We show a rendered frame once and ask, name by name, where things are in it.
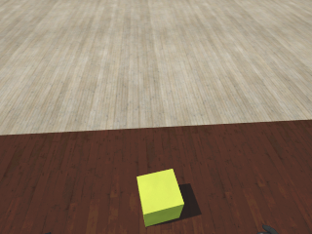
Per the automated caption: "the right robot hand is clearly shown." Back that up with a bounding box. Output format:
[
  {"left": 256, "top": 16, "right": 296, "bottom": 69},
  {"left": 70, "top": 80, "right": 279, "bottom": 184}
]
[{"left": 256, "top": 224, "right": 279, "bottom": 234}]

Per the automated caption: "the carton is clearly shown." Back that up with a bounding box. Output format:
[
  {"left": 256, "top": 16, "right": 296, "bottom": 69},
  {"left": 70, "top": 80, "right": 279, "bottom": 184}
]
[{"left": 136, "top": 169, "right": 184, "bottom": 227}]

